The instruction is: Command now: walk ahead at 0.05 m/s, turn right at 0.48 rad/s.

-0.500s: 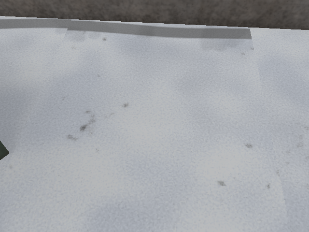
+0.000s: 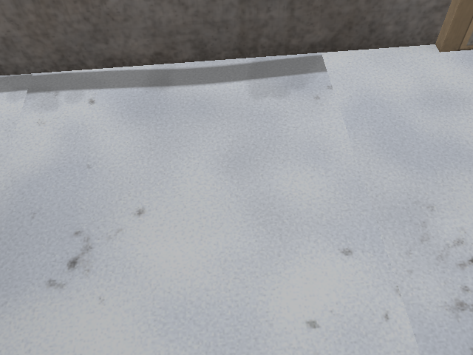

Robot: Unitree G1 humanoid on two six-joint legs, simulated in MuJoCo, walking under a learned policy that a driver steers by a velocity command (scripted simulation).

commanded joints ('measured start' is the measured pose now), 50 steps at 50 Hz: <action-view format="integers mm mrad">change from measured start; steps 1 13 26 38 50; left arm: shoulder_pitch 120 51 -22 -85 34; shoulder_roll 213 214 225 156 272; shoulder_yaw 63 67 82 39 57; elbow -38 -87 -134 -174 -196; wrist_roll -21 3 18 -8 -18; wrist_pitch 25 50 51 95 48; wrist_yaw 13 1 -5 -61 -16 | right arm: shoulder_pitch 28 -60 -50 56 -40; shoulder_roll -82 -95 -201 -206 -170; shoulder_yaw -16 -21 -32 -42 -33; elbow -93 -164 -240 -233 -288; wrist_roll -10 -6 -29 -19 1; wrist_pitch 15 50 7 5 55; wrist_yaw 11 5 -10 14 27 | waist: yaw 19 18 6 -66 10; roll -67 -137 90 154 -138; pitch -178 -142 -57 -108 -73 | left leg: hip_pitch -265 -239 5 281 -347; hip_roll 2 11 383 289 73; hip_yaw -194 -206 -572 -195 -183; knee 412 -63 -773 -589 174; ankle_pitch -81 103 297 818 -23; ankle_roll -43 -98 193 160 -75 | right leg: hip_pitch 241 165 -154 -137 314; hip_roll -395 -191 55 -27 -325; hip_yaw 512 478 206 73 436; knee -277 -360 379 290 -271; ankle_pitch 492 -69 -290 -236 509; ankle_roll -318 -125 115 172 -165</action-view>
